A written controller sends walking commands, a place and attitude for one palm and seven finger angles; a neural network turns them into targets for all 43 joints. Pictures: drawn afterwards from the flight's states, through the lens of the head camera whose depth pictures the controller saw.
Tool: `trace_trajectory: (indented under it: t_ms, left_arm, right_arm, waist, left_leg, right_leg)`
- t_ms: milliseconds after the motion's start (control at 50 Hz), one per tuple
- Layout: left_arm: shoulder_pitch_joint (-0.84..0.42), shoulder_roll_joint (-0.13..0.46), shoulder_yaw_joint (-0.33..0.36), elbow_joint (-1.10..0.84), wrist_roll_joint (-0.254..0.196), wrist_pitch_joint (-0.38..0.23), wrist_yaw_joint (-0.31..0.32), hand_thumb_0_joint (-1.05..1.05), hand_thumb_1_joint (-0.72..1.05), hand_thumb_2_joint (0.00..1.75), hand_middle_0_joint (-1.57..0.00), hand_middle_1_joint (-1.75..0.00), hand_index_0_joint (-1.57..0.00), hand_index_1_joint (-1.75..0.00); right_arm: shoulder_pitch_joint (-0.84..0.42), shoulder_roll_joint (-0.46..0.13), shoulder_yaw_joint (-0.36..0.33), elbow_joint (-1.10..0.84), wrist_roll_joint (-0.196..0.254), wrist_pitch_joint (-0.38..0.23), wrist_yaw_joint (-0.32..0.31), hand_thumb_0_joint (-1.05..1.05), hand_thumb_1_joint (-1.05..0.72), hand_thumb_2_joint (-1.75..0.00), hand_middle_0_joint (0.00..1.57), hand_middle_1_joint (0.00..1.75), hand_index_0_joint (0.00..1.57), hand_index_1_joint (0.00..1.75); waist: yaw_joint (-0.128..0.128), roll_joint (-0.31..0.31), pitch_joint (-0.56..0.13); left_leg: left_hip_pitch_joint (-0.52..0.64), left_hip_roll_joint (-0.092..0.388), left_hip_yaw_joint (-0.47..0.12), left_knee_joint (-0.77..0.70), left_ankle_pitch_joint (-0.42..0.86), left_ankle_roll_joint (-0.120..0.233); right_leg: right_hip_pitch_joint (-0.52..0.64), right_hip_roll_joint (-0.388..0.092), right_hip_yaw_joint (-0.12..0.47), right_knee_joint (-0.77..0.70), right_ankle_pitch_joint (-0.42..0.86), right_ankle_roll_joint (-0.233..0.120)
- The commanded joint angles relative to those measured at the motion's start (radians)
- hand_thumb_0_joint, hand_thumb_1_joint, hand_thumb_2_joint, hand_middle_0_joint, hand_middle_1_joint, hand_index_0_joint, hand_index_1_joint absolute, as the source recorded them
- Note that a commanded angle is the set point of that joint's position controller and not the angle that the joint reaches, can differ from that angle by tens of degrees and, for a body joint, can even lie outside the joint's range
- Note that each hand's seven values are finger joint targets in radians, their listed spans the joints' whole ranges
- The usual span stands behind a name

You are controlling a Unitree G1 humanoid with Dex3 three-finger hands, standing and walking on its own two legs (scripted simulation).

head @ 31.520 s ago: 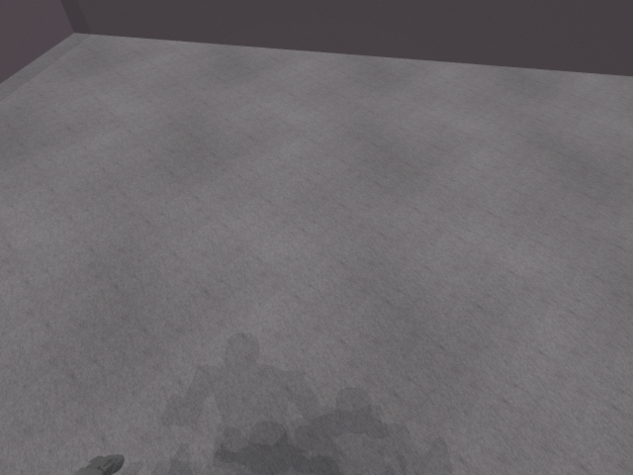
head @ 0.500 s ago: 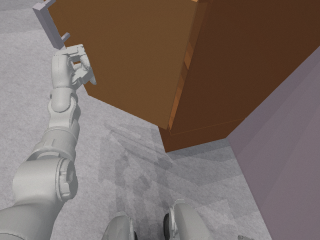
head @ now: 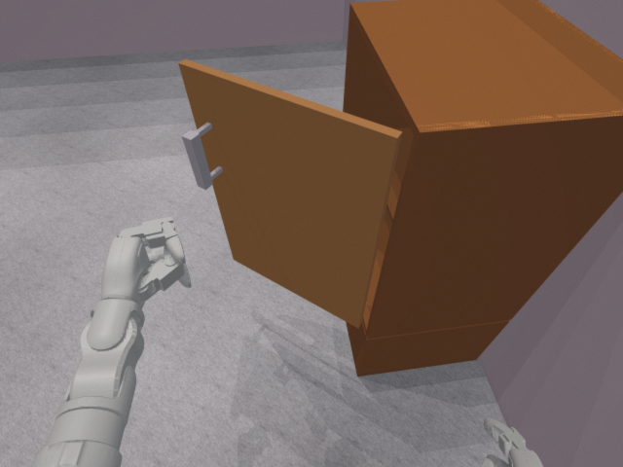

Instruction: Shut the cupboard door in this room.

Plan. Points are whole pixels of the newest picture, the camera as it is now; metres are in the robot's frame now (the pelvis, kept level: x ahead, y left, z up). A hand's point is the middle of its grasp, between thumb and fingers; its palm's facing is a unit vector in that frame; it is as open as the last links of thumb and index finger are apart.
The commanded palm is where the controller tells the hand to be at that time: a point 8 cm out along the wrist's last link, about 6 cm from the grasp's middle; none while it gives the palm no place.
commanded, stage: draw the hand back to the body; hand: left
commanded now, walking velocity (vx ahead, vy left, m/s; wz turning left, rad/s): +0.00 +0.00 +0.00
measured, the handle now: (205, 155) +0.68 +0.24 -0.01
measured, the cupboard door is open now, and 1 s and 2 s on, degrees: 50 50 50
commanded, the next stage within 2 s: step back with the hand held close in 1.00 s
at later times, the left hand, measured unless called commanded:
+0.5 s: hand (45, 313) +0.24 +0.26 +0.16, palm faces +0.40 -0.85 -0.35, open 5.2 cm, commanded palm +0.18 +0.30 +0.18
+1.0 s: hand out of the picture +0.19 +0.26 +0.18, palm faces +0.48 -0.79 -0.39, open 7.4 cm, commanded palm +0.14 +0.30 +0.20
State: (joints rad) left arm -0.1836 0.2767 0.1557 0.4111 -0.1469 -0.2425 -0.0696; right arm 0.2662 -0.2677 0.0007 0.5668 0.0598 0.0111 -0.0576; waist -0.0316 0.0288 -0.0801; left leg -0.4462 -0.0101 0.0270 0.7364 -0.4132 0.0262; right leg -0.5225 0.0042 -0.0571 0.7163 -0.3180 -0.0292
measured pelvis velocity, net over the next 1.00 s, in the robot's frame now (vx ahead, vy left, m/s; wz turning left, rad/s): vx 0.01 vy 0.00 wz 0.02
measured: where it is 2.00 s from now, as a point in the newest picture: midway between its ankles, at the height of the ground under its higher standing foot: outside the picture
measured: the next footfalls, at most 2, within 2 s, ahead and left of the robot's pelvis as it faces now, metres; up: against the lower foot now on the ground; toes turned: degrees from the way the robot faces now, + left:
none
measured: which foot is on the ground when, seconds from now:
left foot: down 0.00-1.00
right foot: down 0.00-1.00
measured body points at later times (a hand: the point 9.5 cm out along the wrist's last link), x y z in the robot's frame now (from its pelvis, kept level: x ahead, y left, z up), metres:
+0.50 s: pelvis +0.03 +0.01 +0.03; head +0.01 -0.02 +0.48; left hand +0.21 +0.30 +0.18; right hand +0.22 -0.19 -0.06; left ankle -0.03 +0.10 -0.71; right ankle +0.03 -0.10 -0.71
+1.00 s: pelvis +0.01 +0.00 +0.03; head -0.02 -0.03 +0.48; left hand +0.16 +0.30 +0.21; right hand +0.20 -0.22 -0.06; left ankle -0.03 +0.10 -0.71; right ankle +0.03 -0.10 -0.71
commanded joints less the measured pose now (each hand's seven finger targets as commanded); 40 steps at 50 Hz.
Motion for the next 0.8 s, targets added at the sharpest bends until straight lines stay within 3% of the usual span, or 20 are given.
trace_trajectory:
  t_ms: [0,40,80,200,260,320,360,440,520,580,600,660,680,780]
  left_arm:
    - [-0.190,0.195,0.051,-0.360,0.049,0.033,0.124,0.00,0.90,0.90,-1.02,-1.20,-1.02,-1.20]
    - [-0.155,0.182,0.046,-0.412,0.059,0.058,0.146,0.00,0.90,0.90,-0.97,-1.14,-0.97,-1.14]
    - [-0.128,0.182,0.045,-0.480,0.067,0.076,0.158,0.00,0.90,0.90,-0.92,-1.08,-0.92,-1.08]
    - [0.066,0.156,0.048,-0.632,0.074,0.121,0.167,0.00,0.90,0.90,-0.75,-0.90,-0.75,-0.90]
    - [0.158,0.175,0.083,-0.696,0.077,0.134,0.167,0.00,0.90,0.90,-0.67,-0.81,-0.67,-0.81]
    - [0.214,0.190,0.119,-0.782,0.081,0.140,0.170,0.00,0.90,0.90,-0.58,-0.72,-0.58,-0.72]
    - [0.284,0.215,0.159,-0.803,0.079,0.144,0.173,0.00,0.90,0.90,-0.53,-0.66,-0.53,-0.66]
    - [0.390,0.247,0.229,-0.913,0.076,0.135,0.181,0.00,0.90,0.90,-0.42,-0.54,-0.42,-0.54]
    - [0.488,0.260,0.273,-0.983,0.071,0.127,0.186,0.00,0.90,0.90,-0.31,-0.42,-0.31,-0.42]
    - [0.567,0.276,0.318,-1.003,0.066,0.120,0.192,0.00,0.90,0.90,-0.23,-0.33,-0.23,-0.33]
    - [0.581,0.283,0.334,-1.020,0.066,0.113,0.193,0.00,0.90,0.90,-0.20,-0.30,-0.20,-0.30]
    - [0.548,0.218,0.265,-0.959,0.074,0.115,0.191,0.00,0.90,0.90,-0.20,-0.30,-0.20,-0.30]
    - [0.535,0.225,0.270,-0.936,0.073,0.114,0.195,0.00,0.90,0.90,-0.20,-0.30,-0.20,-0.30]
    - [0.506,0.252,0.288,-0.968,0.077,0.096,0.202,0.00,0.90,0.90,-0.20,-0.30,-0.20,-0.30]
  right_arm:
    - [-0.108,-0.085,-0.019,-0.144,-0.005,-0.028,-0.042,0.00,-0.90,-0.90,0.20,0.30,0.20,0.30]
    - [-0.129,-0.078,-0.010,-0.139,-0.007,-0.031,-0.051,0.00,-0.90,-0.90,0.20,0.30,0.20,0.30]
    - [-0.138,-0.072,-0.001,-0.133,-0.011,-0.041,-0.055,0.00,-0.90,-0.90,0.20,0.30,0.20,0.30]
    - [-0.155,-0.064,0.011,-0.130,-0.029,-0.071,-0.040,0.00,-0.90,-0.90,0.20,0.30,0.20,0.30]
    - [-0.162,-0.066,0.009,-0.130,-0.039,-0.076,-0.032,0.00,-0.90,-0.90,0.20,0.30,0.20,0.30]
    - [-0.174,-0.059,0.009,-0.134,-0.042,-0.080,-0.026,0.00,-0.90,-0.90,0.20,0.30,0.20,0.30]
    - [-0.182,-0.060,0.009,-0.129,-0.046,-0.084,-0.025,0.00,-0.90,-0.90,0.20,0.30,0.20,0.30]
    - [-0.186,-0.047,0.006,-0.130,-0.049,-0.097,-0.021,0.00,-0.90,-0.90,0.20,0.30,0.20,0.30]
    - [-0.193,-0.046,0.000,-0.123,-0.050,-0.117,-0.016,0.00,-0.90,-0.90,0.20,0.30,0.20,0.30]
    - [-0.195,-0.045,-0.005,-0.119,-0.047,-0.132,-0.017,0.00,-0.90,-0.90,0.20,0.30,0.20,0.30]
    - [-0.194,-0.047,-0.008,-0.115,-0.044,-0.136,-0.017,0.00,-0.90,-0.90,0.20,0.30,0.20,0.30]
    - [-0.188,-0.059,-0.012,-0.093,-0.042,-0.144,-0.020,0.00,-0.90,-0.90,0.20,0.30,0.20,0.30]
    - [-0.186,-0.060,-0.013,-0.092,-0.043,-0.145,-0.023,0.00,-0.90,-0.90,0.20,0.30,0.20,0.30]
    - [-0.191,-0.058,-0.014,-0.091,-0.044,-0.160,-0.035,0.00,-0.90,-0.90,0.20,0.30,0.20,0.30]
  waist:
    - [0.022,-0.029,-0.154]
    - [0.025,-0.017,-0.131]
    - [0.030,0.047,-0.126]
    - [0.048,0.044,-0.080]
    - [0.056,0.001,-0.055]
    - [0.062,0.039,-0.061]
    - [0.071,0.033,-0.033]
    - [0.085,0.049,-0.063]
    - [0.089,0.054,-0.021]
    - [0.095,0.019,0.004]
    - [0.095,0.036,0.006]
    - [0.074,0.021,0.092]
    - [0.075,0.000,0.109]
    - [0.087,0.023,0.046]
  left_leg:
    - [0.087,0.005,-0.030,-0.229,0.219,0.007]
    - [0.141,0.006,-0.032,-0.264,0.252,0.007]
    - [0.203,0.008,-0.037,-0.295,0.308,0.001]
    - [0.315,0.016,-0.044,-0.355,0.480,-0.010]
    - [0.323,0.019,-0.047,-0.369,0.514,-0.012]
    - [0.349,0.021,-0.050,-0.377,0.537,-0.019]
    - [0.334,0.018,-0.047,-0.380,0.525,-0.018]
    - [0.342,0.018,-0.052,-0.374,0.566,-0.020]
    - [0.323,0.022,-0.051,-0.377,0.544,-0.022]
    - [0.304,0.024,-0.047,-0.380,0.498,-0.019]
    - [0.301,0.025,-0.047,-0.381,0.480,-0.020]
    - [0.284,0.024,-0.048,-0.400,0.377,-0.015]
    - [0.281,0.023,-0.045,-0.404,0.340,-0.009]
    - [0.297,0.016,-0.047,-0.407,0.301,0.001]
  right_leg:
    - [0.341,-0.028,0.058,-0.194,0.178,0.006]
    - [0.373,-0.028,0.048,-0.222,0.208,0.004]
    - [0.407,-0.029,0.038,-0.243,0.251,-0.001]
    - [0.479,-0.023,0.016,-0.297,0.365,0.000]
    - [0.504,-0.020,0.011,-0.318,0.380,0.001]
    - [0.514,-0.021,0.010,-0.322,0.379,0.002]
    - [0.523,-0.021,0.012,-0.332,0.375,0.002]
    - [0.549,-0.025,0.008,-0.322,0.397,0.005]
    - [0.531,-0.028,0.008,-0.328,0.371,0.010]
    - [0.521,-0.028,0.007,-0.332,0.339,0.011]
    - [0.515,-0.027,0.008,-0.333,0.319,0.011]
    - [0.447,-0.026,0.008,-0.355,0.224,0.011]
    - [0.435,-0.028,0.011,-0.361,0.194,0.013]
    - [0.465,-0.033,0.021,-0.358,0.155,0.011]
